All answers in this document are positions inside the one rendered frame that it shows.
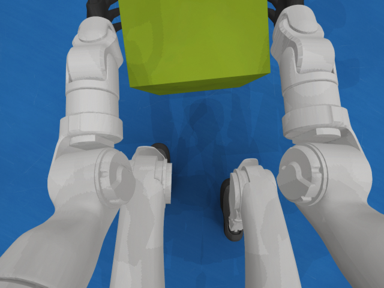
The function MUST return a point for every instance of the robot left foot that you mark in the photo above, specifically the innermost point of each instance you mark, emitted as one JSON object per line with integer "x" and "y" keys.
{"x": 163, "y": 149}

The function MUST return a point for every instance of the left robot upper arm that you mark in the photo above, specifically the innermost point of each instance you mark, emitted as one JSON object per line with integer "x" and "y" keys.
{"x": 87, "y": 189}

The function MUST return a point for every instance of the carton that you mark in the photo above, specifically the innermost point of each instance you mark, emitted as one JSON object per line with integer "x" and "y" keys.
{"x": 178, "y": 46}

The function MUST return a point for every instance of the left robot shin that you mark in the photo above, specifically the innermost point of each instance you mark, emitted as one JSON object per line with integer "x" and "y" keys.
{"x": 146, "y": 150}

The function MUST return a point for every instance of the right robot upper arm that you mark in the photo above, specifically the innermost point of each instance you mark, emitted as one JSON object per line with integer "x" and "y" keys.
{"x": 330, "y": 184}

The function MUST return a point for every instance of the robot right forearm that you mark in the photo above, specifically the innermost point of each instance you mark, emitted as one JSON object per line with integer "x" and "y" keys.
{"x": 309, "y": 83}

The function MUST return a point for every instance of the robot left forearm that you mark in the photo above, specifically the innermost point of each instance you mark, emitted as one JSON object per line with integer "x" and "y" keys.
{"x": 92, "y": 90}

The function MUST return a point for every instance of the robot right hand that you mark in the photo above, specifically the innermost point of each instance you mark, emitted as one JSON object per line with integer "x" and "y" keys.
{"x": 280, "y": 5}

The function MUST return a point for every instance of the robot left hand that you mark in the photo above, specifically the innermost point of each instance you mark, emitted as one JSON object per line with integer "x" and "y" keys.
{"x": 100, "y": 8}

